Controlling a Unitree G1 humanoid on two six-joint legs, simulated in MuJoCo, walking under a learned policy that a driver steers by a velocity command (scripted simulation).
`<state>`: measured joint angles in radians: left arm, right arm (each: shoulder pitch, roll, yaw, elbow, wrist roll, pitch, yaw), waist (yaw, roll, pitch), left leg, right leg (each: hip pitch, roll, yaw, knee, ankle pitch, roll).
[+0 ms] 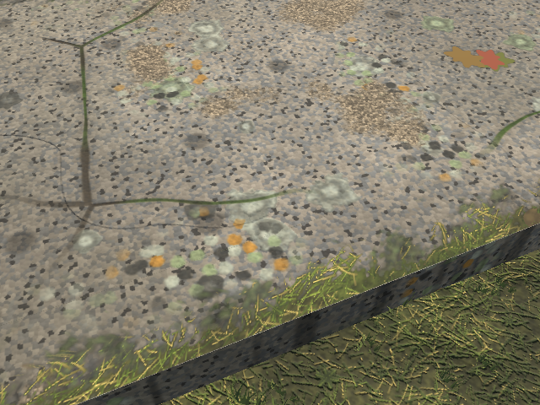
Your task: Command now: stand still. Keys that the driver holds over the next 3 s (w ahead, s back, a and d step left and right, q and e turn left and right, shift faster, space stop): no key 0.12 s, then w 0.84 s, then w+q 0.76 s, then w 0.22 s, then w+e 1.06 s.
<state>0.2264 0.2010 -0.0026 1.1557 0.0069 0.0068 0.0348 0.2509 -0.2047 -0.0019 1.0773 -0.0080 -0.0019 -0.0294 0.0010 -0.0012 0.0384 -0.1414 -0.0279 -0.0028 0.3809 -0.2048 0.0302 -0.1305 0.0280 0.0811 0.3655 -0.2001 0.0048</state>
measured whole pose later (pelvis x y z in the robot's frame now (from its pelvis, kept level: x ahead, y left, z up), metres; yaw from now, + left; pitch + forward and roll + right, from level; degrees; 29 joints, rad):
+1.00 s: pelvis +0.32 -0.01 -0.01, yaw -1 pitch -1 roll +1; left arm 0.27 0.20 0.03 1.03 0.04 -0.08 -0.01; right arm 0.28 -0.21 -0.05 1.04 -0.02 -0.08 0.00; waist 0.01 -0.03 0.05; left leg -0.21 -0.09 0.12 0.39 -0.17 0.12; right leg -0.45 -0.05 0.01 1.20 -0.26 -0.09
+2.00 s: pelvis +0.79 +0.11 +0.14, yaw +26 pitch +3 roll -1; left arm 0.15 0.17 0.01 0.62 0.04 -0.04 0.00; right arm 0.37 -0.23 -0.06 0.88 -0.02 -0.07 0.01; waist 0.00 -0.01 -0.05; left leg -0.25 -0.13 0.03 0.54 -0.35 0.15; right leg -0.87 -0.08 0.03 1.36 -0.14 -0.05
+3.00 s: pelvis +1.33 +0.31 +0.16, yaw -4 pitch +2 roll +1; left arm 0.21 0.31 0.07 0.67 0.05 0.01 -0.05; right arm 0.36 -0.26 -0.04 0.75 -0.02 -0.09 0.00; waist -0.02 -0.06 0.00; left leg -0.17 0.00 0.13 0.35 -0.21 0.03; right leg -0.64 -0.02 0.03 1.12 -0.25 -0.03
